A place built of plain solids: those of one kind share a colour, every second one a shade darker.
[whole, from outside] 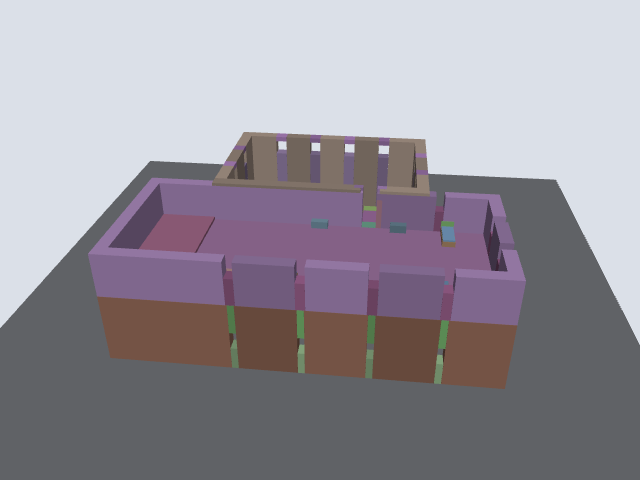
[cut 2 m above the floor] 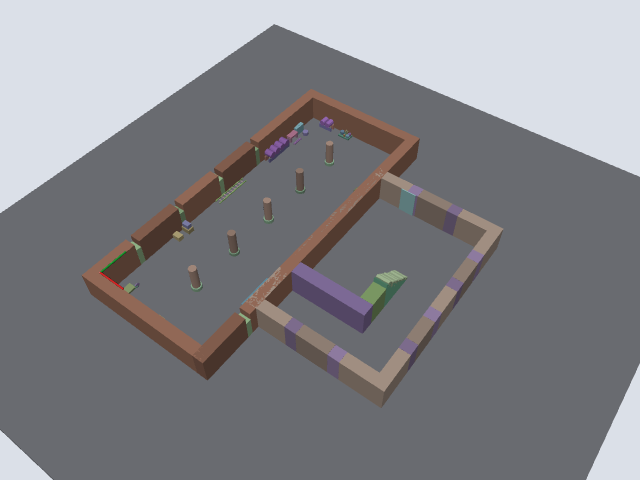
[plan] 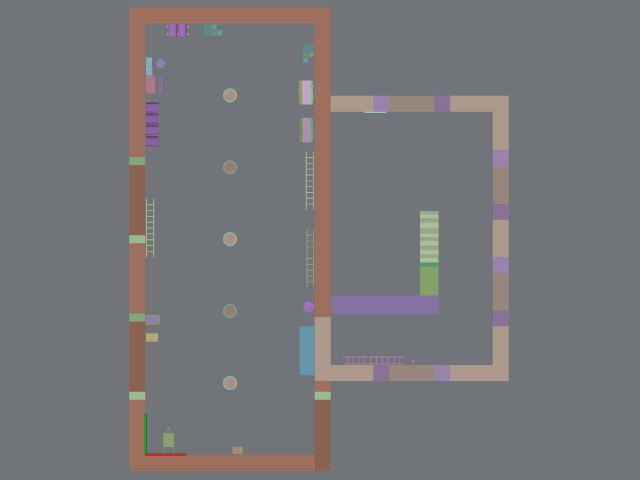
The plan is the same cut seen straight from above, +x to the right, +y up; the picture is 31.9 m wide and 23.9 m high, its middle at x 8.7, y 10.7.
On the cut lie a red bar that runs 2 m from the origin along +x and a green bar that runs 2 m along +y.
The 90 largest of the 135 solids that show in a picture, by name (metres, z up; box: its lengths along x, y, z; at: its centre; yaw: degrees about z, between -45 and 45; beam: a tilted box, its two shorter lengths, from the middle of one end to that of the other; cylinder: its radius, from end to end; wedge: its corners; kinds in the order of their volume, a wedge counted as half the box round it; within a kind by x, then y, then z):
{
 "wall_vestibule_1": {"box": [0.8, 3.19, 7.78], "at": [8.84, 5.27, 3.59]},
 "wall_vestibule_2": {"box": [0.8, 9.8, 7.78], "at": [8.84, 12.99, 3.59]},
 "wall_vestibule_3": {"box": [2.92, 0.8, 7.78], "at": [9.9, 4.08, 3.59]},
 "wall_vestibule_4": {"box": [2.92, 0.8, 7.78], "at": [9.9, 17.49, 3.59]},
 "wall_vestibule_5": {"box": [2.23, 0.8, 7.78], "at": [13.27, 4.08, 3.59]},
 "wall_vestibule_6": {"box": [2.23, 0.8, 7.78], "at": [13.27, 17.49, 3.59]},
 "wall_vestibule_7": {"box": [2.92, 0.8, 7.78], "at": [16.65, 4.08, 3.59]},
 "wall_vestibule_8": {"box": [2.92, 0.8, 7.78], "at": [16.65, 17.49, 3.59]},
 "wall_vestibule_9": {"box": [0.8, 2.73, 7.78], "at": [17.7, 5.04, 3.59]},
 "wall_vestibule_10": {"box": [0.8, 1.85, 7.78], "at": [17.7, 8.13, 3.59]},
 "wall_vestibule_11": {"box": [0.8, 1.85, 7.78], "at": [17.7, 10.78, 3.59]},
 "wall_vestibule_12": {"box": [0.8, 1.85, 7.78], "at": [17.7, 13.44, 3.59]},
 "wall_vestibule_13": {"box": [0.8, 2.73, 7.78], "at": [17.7, 16.53, 3.59]},
 "wall_undercroft_1": {"box": [0.8, 3.55, 4.77], "at": [-0.4, 0.97, 2.08]},
 "wall_undercroft_2": {"box": [0.8, 3.5, 4.77], "at": [-0.4, 4.9, 2.08]},
 "wall_undercroft_3": {"box": [0.8, 3.5, 4.77], "at": [-0.4, 8.79, 2.08]},
 "wall_undercroft_4": {"box": [0.8, 3.5, 4.77], "at": [-0.4, 12.69, 2.08]},
 "wall_undercroft_5": {"box": [0.8, 7.44, 4.77], "at": [-0.4, 18.56, 2.08]},
 "wall_undercroft_6": {"box": [10.04, 0.8, 4.77], "at": [4.22, -0.4, 2.08]},
 "wall_undercroft_7": {"box": [10.04, 0.8, 4.77], "at": [4.22, 21.88, 2.08]},
 "wall_undercroft_8": {"box": [0.8, 3.55, 4.77], "at": [8.84, 0.97, 2.08]},
 "wall_undercroft_9": {"box": [0.8, 19.13, 4.77], "at": [8.84, 12.71, 2.08]},
 "wall_dorter_1": {"box": [0.8, 3.47, 2.8], "at": [-0.4, 0.94, 5.88]},
 "wall_dorter_2": {"box": [0.8, 3.35, 2.8], "at": [-0.4, 4.9, 5.88]},
 "wall_dorter_3": {"box": [0.8, 3.35, 2.8], "at": [-0.4, 8.79, 5.88]},
 "wall_dorter_4": {"box": [0.8, 3.35, 2.8], "at": [-0.4, 12.69, 5.88]},
 "wall_dorter_5": {"box": [0.8, 7.37, 2.8], "at": [-0.4, 18.6, 5.88]},
 "wall_dorter_6": {"box": [3.06, 0.8, 2.8], "at": [0.73, -0.4, 5.88]},
 "wall_dorter_7": {"box": [2.52, 0.8, 2.8], "at": [4.22, -0.4, 5.88]},
 "wall_dorter_8": {"box": [10.04, 0.8, 2.8], "at": [4.22, 21.88, 5.88]},
 "wall_dorter_9": {"box": [3.06, 0.8, 2.8], "at": [7.71, -0.4, 5.88]},
 "wall_dorter_10": {"box": [0.8, 3.47, 2.8], "at": [8.84, 0.94, 5.88]},
 "wall_dorter_11": {"box": [0.8, 3.79, 2.8], "at": [8.84, 5.12, 5.88]},
 "wall_dorter_12": {"box": [0.8, 14.34, 2.8], "at": [8.84, 15.11, 5.88]},
 "floor_dorter_1": {"box": [8.44, 21.48, 0.4], "at": [4.22, 10.74, 4.58]},
 "wall_vestibule_under_light_1": {"box": [0.8, 0.8, 6.43], "at": [11.76, 4.08, 2.92]},
 "wall_vestibule_under_light_2": {"box": [0.8, 0.8, 6.43], "at": [11.76, 17.49, 2.92]},
 "wall_vestibule_under_light_3": {"box": [0.8, 0.8, 6.43], "at": [14.79, 4.08, 2.92]},
 "wall_vestibule_under_light_4": {"box": [0.8, 0.8, 6.43], "at": [14.79, 17.49, 2.92]},
 "wall_vestibule_under_light_5": {"box": [0.8, 0.8, 6.43], "at": [17.7, 6.8, 2.92]},
 "wall_vestibule_under_light_6": {"box": [0.8, 0.8, 6.43], "at": [17.7, 9.46, 2.92]},
 "wall_vestibule_under_light_7": {"box": [0.8, 0.8, 6.43], "at": [17.7, 12.11, 2.92]},
 "wall_vestibule_under_light_8": {"box": [0.8, 0.8, 6.43], "at": [17.7, 14.76, 2.92]},
 "mass_under_upper_1": {"box": [5.36, 0.92, 2.68], "at": [11.92, 7.47, 1.04]},
 "floor_dais_1": {"box": [8.44, 3.58, 0.19], "at": [4.22, 19.69, 4.88]},
 "wall_dorter_under_light_1": {"box": [0.8, 0.55, 1.75], "at": [-0.4, 2.95, 5.36]},
 "wall_dorter_under_light_2": {"box": [0.8, 0.55, 1.75], "at": [-0.4, 6.84, 5.36]},
 "wall_dorter_under_light_3": {"box": [0.8, 0.55, 1.75], "at": [-0.4, 10.74, 5.36]},
 "wall_dorter_under_light_4": {"box": [0.8, 0.55, 1.75], "at": [-0.4, 14.64, 5.36]},
 "wall_dorter_under_light_5": {"box": [0.7, 0.8, 1.75], "at": [5.83, -0.4, 5.36]},
 "wall_dorter_under_light_6": {"box": [0.8, 0.55, 1.75], "at": [8.84, 2.95, 5.36]},
 "fill_under_steps_1": {"wedge": [[13.68, 9.37, -0.3], [13.68, 9.37, 2.4], [13.68, 12.33, -0.3], [13.68, 12.33, -0.24], [14.6, 9.37, -0.3], [14.6, 9.37, 2.4], [14.6, 12.33, -0.3], [14.6, 12.33, -0.24]]},
 "mass_under_head_1": {"box": [0.92, 1.44, 2.68], "at": [14.14, 8.66, 1.04]},
 "wall_undercroft_under_light_1": {"box": [0.8, 0.4, 1.75], "at": [-0.4, 2.95, 0.57]},
 "wall_undercroft_under_light_2": {"box": [0.8, 0.4, 1.75], "at": [-0.4, 6.84, 0.57]},
 "wall_undercroft_under_light_3": {"box": [0.8, 0.4, 1.75], "at": [-0.4, 10.74, 0.57]},
 "wall_undercroft_under_light_4": {"box": [0.8, 0.4, 1.75], "at": [-0.4, 14.64, 0.57]},
 "wall_undercroft_under_light_5": {"box": [0.8, 0.4, 1.75], "at": [8.84, 2.95, 0.57]},
 "pier_undercroft_1": {"cylinder": 0.27, "from": [4.22, 3.58, 0.28], "to": [4.22, 3.58, 2.55]},
 "pier_undercroft_2": {"cylinder": 0.27, "from": [4.22, 7.16, 0.24], "to": [4.22, 7.16, 2.55]},
 "pier_undercroft_3": {"cylinder": 0.27, "from": [4.22, 10.74, 0.27], "to": [4.22, 10.74, 2.55]},
 "pier_undercroft_4": {"cylinder": 0.27, "from": [4.22, 14.32, 0.22], "to": [4.22, 14.32, 2.55]},
 "pier_undercroft_5": {"cylinder": 0.27, "from": [4.22, 17.9, 0.26], "to": [4.22, 17.9, 2.55]},
 "wall_undercroft_over_light_1": {"box": [0.8, 0.4, 1.92], "at": [-0.4, 2.95, 3.51]},
 "wall_undercroft_over_light_2": {"box": [0.8, 0.4, 1.92], "at": [-0.4, 6.84, 3.51]},
 "wall_undercroft_over_light_3": {"box": [0.8, 0.4, 1.92], "at": [-0.4, 10.74, 3.51]},
 "wall_undercroft_over_light_4": {"box": [0.8, 0.4, 1.92], "at": [-0.4, 14.64, 3.51]},
 "wall_vestibule_over_light_1": {"box": [0.8, 0.8, 0.35], "at": [11.76, 4.08, 7.3]},
 "wall_vestibule_over_light_2": {"box": [0.8, 0.8, 0.35], "at": [11.76, 17.49, 7.3]},
 "wall_vestibule_over_light_3": {"box": [0.8, 0.8, 0.35], "at": [14.79, 4.08, 7.3]},
 "wall_vestibule_over_light_4": {"box": [0.8, 0.8, 0.35], "at": [14.79, 17.49, 7.3]},
 "wall_vestibule_over_light_5": {"box": [0.8, 0.8, 0.35], "at": [17.7, 6.8, 7.3]},
 "wall_vestibule_over_light_6": {"box": [0.8, 0.8, 0.35], "at": [17.7, 9.46, 7.3]},
 "wall_vestibule_over_light_7": {"box": [0.8, 0.8, 0.35], "at": [17.7, 12.11, 7.3]},
 "wall_vestibule_over_light_8": {"box": [0.8, 0.8, 0.35], "at": [17.7, 14.76, 7.3]},
 "wall_wallhead_1": {"box": [0.45, 0.6, 3.0], "at": [9.02, 8.24, 5.98]},
 "bed_frame_dorter_1": {"box": [1.94, 0.83, 0.36], "at": [7.44, 2.36, 4.96]},
 "jamb_wall_head_1": {"box": [0.8, 0.35, 2.05], "at": [8.84, 6.84, 5.8]},
 "chest_dorter_1": {"box": [0.5, 1.06, 0.53], "at": [8.16, 5.54, 5.04]},
 "chest_dorter_2": {"box": [0.48, 1.1, 0.48], "at": [8.17, 10.7, 5.02]},
 "floor_head_the_stone_1": {"box": [1.68, 0.92, 0.3], "at": [10.08, 7.47, 4.63]},
 "threshold_wall_head_1": {"box": [0.8, 1.62, 0.3], "at": [8.84, 7.47, 4.63]},
 "pier_undercroft_base_1": {"cylinder": 0.35, "from": [4.22, 3.58, 0.0], "to": [4.22, 3.58, 0.28]},
 "pier_undercroft_base_2": {"cylinder": 0.35, "from": [4.22, 10.74, 0.0], "to": [4.22, 10.74, 0.27]},
 "cask_undercroft_1": {"cylinder": 0.27, "from": [8.13, 7.37, 0.0], "to": [8.13, 7.37, 0.75]},
 "bed_pallet_dorter_1": {"box": [1.82, 0.77, 0.11], "at": [7.41, 2.36, 5.2]},
 "tread_1": {"wedge": [[10.9, 7.01, 4.3], [10.9, 7.01, 4.78], [10.9, 7.94, 4.3], [10.9, 7.94, 4.78], [11.6, 7.01, 4.3], [11.6, 7.01, 4.78], [11.6, 7.94, 4.3], [11.6, 7.94, 4.78]]},
 "crate_undercroft_1": {"box": [0.68, 0.47, 0.42], "at": [0.37, 6.73, 0.16]},
 "door_leaf_far_1": {"box": [1.1, 0.06, 2.15], "at": [11.46, 17.05, 1.02]},
 "stillage_front_undercroft_1": {"box": [0.13, 2.4, 0.4], "at": [0.54, 16.46, 0.15]}
}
